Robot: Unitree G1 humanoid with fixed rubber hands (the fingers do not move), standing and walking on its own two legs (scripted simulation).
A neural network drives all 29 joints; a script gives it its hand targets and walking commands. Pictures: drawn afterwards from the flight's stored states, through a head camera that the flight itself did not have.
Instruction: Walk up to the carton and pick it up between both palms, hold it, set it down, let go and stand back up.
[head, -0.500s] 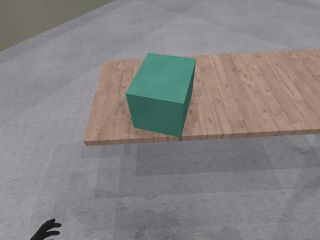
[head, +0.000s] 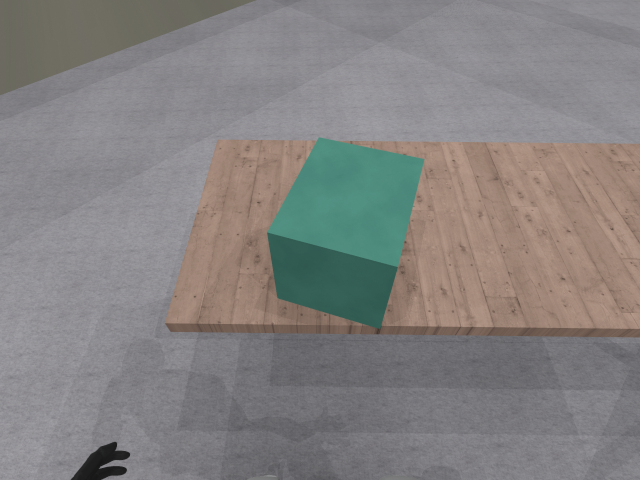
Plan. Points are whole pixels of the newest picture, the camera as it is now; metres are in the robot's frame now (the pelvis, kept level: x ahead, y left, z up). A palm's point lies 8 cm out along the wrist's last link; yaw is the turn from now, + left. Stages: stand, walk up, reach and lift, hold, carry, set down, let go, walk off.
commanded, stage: walk up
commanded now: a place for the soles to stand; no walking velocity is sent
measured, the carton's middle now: (348, 230) +0.55 -0.04 -0.09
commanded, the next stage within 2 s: none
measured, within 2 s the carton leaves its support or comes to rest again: neither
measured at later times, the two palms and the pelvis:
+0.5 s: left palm out of the picture +0.14 +0.27 -0.06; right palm out of the picture +0.13 -0.38 -0.10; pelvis +0.05 -0.06 +0.01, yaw +0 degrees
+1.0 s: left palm (111, 478) +0.15 +0.28 -0.08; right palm (625, 465) +0.15 -0.37 -0.09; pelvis +0.07 -0.04 +0.00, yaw +1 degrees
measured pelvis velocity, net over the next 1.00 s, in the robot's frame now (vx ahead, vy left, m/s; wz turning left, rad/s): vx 0.07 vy -0.04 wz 0.01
